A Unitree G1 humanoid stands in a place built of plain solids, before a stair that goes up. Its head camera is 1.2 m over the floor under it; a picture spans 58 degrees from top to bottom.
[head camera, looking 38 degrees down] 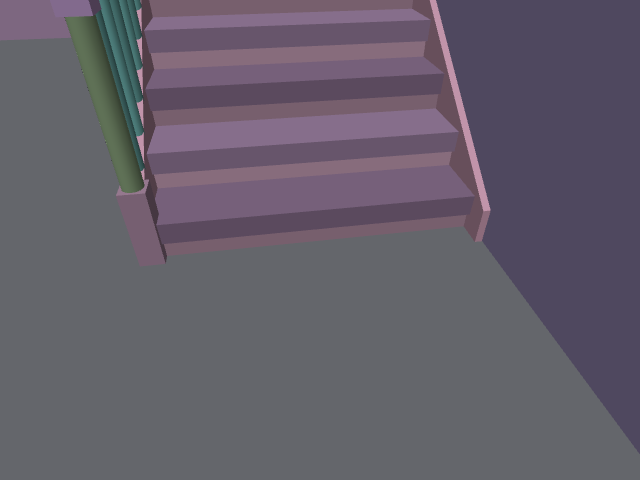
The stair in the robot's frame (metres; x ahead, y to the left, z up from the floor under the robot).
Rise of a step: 0.18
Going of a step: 0.26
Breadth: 1.38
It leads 9 degrees to the left of straight ahead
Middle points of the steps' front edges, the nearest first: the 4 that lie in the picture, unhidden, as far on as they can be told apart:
1.50 -0.01 0.18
1.76 0.04 0.37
2.01 0.09 0.55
2.27 0.13 0.73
